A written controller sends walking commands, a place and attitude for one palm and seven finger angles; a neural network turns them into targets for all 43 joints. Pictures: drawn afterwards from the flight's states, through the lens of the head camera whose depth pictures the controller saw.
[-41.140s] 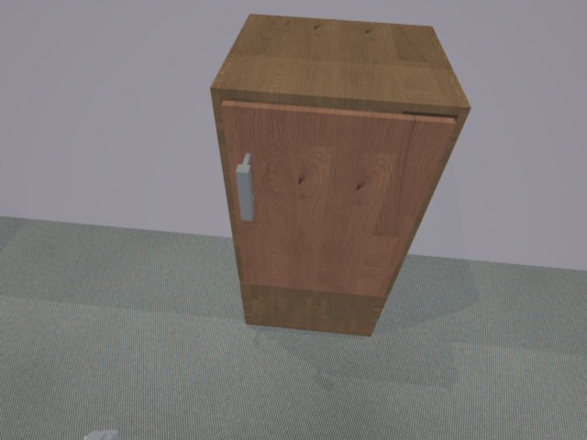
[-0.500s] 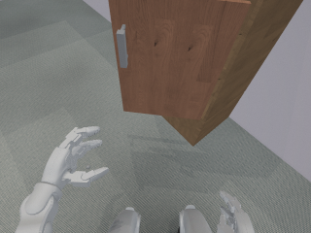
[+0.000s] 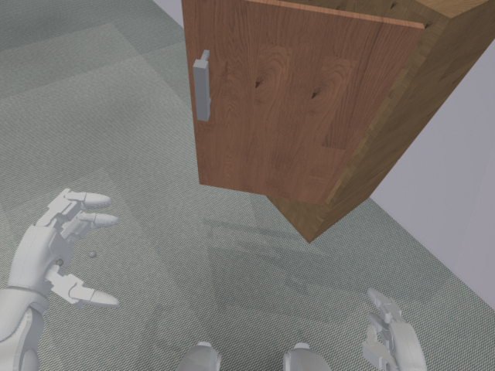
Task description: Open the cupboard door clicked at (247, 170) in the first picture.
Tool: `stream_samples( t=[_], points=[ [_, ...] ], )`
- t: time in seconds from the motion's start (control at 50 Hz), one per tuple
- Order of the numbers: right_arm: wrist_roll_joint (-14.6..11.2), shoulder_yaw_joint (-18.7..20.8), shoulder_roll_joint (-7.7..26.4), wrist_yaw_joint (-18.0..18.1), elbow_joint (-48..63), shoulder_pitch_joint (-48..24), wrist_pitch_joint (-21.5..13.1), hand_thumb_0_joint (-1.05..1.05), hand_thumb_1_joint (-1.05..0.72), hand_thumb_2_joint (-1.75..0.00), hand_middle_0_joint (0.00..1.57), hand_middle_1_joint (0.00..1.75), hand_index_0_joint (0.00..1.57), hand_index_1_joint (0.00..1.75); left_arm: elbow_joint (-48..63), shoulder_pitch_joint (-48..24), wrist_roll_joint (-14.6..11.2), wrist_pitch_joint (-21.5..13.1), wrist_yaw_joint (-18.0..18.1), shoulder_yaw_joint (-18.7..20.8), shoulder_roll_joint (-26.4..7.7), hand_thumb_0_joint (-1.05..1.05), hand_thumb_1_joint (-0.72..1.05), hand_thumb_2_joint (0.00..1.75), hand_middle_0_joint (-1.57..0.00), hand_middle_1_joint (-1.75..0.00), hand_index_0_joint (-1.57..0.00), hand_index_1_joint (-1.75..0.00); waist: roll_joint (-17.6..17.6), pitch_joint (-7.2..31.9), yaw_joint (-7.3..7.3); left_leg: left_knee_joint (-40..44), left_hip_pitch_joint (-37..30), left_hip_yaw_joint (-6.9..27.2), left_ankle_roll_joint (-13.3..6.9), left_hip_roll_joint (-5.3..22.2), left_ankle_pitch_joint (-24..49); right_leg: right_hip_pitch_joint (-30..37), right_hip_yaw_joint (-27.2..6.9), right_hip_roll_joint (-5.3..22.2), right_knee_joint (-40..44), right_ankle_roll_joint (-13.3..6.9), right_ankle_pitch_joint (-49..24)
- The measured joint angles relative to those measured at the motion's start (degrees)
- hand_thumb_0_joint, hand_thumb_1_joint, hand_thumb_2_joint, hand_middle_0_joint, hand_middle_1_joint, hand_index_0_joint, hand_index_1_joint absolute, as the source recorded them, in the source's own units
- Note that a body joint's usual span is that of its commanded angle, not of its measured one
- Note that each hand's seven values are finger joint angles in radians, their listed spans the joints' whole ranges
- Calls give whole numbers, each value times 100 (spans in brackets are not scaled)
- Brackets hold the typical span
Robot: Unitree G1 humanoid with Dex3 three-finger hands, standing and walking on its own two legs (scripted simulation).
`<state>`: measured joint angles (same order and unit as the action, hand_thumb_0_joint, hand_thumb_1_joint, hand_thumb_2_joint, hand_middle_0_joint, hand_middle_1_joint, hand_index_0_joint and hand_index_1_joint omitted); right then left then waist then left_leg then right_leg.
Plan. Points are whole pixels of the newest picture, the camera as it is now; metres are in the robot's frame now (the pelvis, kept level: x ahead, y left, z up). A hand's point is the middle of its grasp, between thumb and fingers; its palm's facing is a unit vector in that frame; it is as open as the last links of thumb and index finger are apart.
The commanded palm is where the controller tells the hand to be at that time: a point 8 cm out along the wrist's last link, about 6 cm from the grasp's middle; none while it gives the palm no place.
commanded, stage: raise the hand with hooked fingers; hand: left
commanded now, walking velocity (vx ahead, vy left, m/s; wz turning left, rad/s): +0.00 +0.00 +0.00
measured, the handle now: (204, 86) +0.64 +0.15 +0.05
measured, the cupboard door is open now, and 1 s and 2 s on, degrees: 44 44 44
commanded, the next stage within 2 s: move the hooked fingers beside the handle in 0.80 s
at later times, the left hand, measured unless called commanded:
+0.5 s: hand (114, 242) +0.28 +0.22 +0.05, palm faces -0.10 -0.99 -0.02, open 13.9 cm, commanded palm +0.26 +0.27 +0.06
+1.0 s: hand (96, 241) +0.28 +0.24 +0.05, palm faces -0.06 -1.00 -0.03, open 13.9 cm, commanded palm +0.27 +0.29 +0.06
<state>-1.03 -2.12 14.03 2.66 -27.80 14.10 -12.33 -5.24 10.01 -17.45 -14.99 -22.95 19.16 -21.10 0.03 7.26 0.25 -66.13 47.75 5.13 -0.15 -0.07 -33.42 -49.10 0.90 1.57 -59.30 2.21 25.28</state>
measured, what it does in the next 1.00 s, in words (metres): stands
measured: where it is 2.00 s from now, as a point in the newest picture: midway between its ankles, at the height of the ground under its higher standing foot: outside the picture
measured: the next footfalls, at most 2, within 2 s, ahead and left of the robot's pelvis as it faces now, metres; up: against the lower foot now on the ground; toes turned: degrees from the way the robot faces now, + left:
none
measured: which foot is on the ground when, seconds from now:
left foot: down 0.00-1.00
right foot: down 0.00-1.00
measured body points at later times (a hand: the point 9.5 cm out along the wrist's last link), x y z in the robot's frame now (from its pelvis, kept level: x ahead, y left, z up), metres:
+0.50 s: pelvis -0.01 -0.04 +0.00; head +0.07 -0.03 +0.44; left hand +0.28 +0.27 +0.05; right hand +0.14 -0.31 -0.08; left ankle -0.01 +0.11 -0.66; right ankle +0.03 -0.17 -0.66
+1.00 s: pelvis -0.02 -0.03 +0.00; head +0.06 -0.01 +0.44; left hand +0.28 +0.30 +0.06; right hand +0.14 -0.27 -0.08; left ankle -0.01 +0.11 -0.66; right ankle +0.03 -0.17 -0.66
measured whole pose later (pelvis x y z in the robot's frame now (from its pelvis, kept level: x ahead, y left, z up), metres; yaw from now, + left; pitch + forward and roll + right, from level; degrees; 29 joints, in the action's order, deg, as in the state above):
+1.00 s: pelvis -0.02 -0.03 +0.00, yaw +0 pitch +15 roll -2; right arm -1.7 -2.7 15.8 4.4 -28.9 16.2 -11.1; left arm -24.7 -3.5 -20.5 -16.1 -34.2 25.8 -24.8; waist -0.2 6.4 0.7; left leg -65.5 48.6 5.0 1.9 1.0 -31.8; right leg -51.5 0.6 0.6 -61.2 1.4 24.6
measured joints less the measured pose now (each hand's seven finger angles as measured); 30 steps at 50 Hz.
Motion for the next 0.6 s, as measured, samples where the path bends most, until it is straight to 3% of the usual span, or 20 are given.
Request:
stream_samples(
  t=[0.2, 0.36, 0.48, 0.6],
  points=[
    [-10, -59, 88, 27, -112, 18, 155, 1, -90, -90, 21, 30, 20, 30, -927, -614, -220, 229, -805, 426, -293, -1, -48, 30, -30, -119, -30, -119, -64, -41, 33, 48, 39, 33, 151, 100, -1, -137, 28, -88, -117, -21, 60],
    [-48, 33, 236, 59, -179, 143, 228, 1, -90, -90, 21, 30, 20, 30, -1494, -1029, -439, 40, -1051, 827, -462, -1, -49, 30, -30, -120, -30, -120, -63, -42, 90, 91, 45, 63, 279, 182, 42, -216, 59, -165, -201, -147, 67],
    [-65, 116, 338, 59, -128, 211, 247, 1, -90, -90, 21, 30, 20, 30, -1698, -992, -404, 120, -1255, 722, -365, -1, -49, 30, -30, -120, -30, -120, -78, -31, 142, 148, 47, 13, 302, 206, 102, -275, 10, -191, -211, -180, 22],
    [-47, 136, 292, 70, -82, 243, 221, 1, -90, -90, 21, 30, 20, 30, -1586, -928, -414, -167, -1113, 765, -240, -1, -49, 30, -31, -120, -31, -120, -13, -62, 155, 128, 32, -30, 317, 222, 120, -293, -33, -212, -257, -189, -3]
  ],
)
